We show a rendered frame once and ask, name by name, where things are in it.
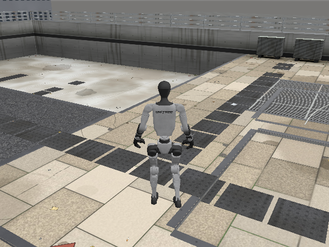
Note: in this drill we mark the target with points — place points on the left robot upper arm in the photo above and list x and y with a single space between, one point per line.
145 115

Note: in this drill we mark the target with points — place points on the left robot hand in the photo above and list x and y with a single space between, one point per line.
140 141

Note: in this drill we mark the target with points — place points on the right robot upper arm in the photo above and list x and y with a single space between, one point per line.
183 118

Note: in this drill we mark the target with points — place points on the robot right thigh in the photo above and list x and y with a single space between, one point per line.
176 153

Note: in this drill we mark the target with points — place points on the right robot forearm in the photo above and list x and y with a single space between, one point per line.
188 134

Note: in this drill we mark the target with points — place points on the robot right shin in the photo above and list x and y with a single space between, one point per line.
176 183

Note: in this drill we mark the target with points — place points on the left robot forearm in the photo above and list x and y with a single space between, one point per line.
138 133

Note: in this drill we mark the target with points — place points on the right robot hand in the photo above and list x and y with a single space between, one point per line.
186 142

